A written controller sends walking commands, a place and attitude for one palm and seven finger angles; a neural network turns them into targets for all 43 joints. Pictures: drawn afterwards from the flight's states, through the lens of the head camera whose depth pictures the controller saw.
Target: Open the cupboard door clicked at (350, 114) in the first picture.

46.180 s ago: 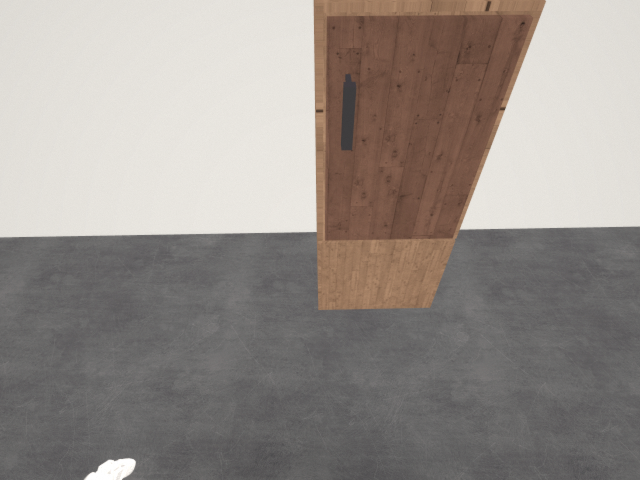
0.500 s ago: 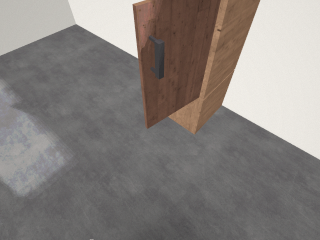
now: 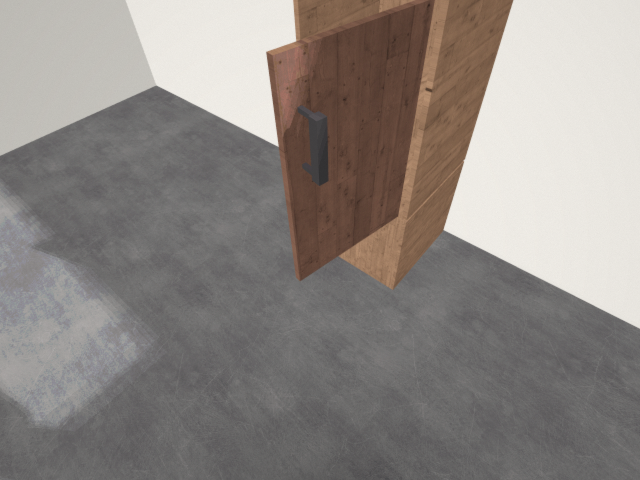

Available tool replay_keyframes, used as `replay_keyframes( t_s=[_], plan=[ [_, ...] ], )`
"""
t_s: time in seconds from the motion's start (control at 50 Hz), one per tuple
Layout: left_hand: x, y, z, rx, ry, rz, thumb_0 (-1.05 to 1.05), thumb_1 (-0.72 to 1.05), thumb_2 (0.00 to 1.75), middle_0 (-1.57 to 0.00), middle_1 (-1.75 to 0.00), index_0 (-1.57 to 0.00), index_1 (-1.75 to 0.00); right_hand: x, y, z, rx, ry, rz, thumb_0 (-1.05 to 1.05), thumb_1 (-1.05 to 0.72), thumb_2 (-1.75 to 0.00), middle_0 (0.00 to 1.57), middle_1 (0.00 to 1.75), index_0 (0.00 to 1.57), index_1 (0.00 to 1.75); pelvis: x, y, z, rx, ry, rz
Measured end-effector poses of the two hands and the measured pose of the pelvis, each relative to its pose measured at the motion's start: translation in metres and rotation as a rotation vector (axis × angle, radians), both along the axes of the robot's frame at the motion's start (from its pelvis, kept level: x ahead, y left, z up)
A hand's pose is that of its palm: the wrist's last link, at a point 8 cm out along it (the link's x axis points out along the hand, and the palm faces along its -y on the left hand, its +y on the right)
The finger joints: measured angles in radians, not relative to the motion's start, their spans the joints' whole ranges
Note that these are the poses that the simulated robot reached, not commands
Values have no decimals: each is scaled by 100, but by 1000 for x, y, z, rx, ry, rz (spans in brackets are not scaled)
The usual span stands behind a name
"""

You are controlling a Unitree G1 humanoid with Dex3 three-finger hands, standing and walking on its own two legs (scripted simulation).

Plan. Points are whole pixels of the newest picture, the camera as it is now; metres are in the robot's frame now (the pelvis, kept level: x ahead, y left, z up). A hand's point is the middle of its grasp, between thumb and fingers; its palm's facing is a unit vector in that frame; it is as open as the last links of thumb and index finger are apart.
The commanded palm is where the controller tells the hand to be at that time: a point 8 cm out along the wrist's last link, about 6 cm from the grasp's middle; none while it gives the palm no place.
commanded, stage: let the arm hang, fingers relaxed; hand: left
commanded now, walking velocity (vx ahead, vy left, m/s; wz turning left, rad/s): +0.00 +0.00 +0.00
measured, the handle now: (312, 145) +0.66 +0.05 +0.06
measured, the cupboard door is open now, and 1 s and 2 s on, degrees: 79 79 79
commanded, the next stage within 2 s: look to check the result in 0.28 s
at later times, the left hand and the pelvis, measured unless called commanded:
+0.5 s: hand out of the picture +0.02 +0.19 -0.17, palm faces +0.01 -0.97 -0.23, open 7.4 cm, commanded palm none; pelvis +0.01 +0.00 +0.00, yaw +0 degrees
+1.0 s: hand out of the picture +0.08 +0.22 -0.16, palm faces -0.01 -0.95 -0.30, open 7.4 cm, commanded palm none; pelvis +0.02 +0.00 +0.00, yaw +0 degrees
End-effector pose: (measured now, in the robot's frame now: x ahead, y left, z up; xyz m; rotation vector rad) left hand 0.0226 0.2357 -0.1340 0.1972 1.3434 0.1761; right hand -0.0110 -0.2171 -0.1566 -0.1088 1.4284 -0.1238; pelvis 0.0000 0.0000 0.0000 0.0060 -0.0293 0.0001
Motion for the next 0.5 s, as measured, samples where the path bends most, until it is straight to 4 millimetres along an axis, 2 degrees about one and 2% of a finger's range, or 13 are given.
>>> replay_keyframes(
  t_s=[0.12, 0.26, 0.5],
  plan=[
    [5, -6, -3, -18, -6, -4, 1, 91, 90, -20, -30, -20, -30, 3, 3, 1, -2, -5, -5, 0, -91, -90, 20, 30, 20, 30, 1, 1, 0, 1, -2, -2],
    [-1, -5, -4, -23, 19, 1, 1, 91, 90, -20, -30, -20, -30, 4, 4, 2, -5, 0, -8, 0, -91, -90, 20, 30, 20, 30, 3, 2, 1, 0, 1, -4],
    [-6, 1, -2, -10, 49, 9, 1, 90, 90, -20, -30, -20, -30, 13, -7, 5, -29, 0, -2, 0, -91, -90, 20, 30, 20, 30, 8, 2, 1, 0, 5, -4]
  ],
)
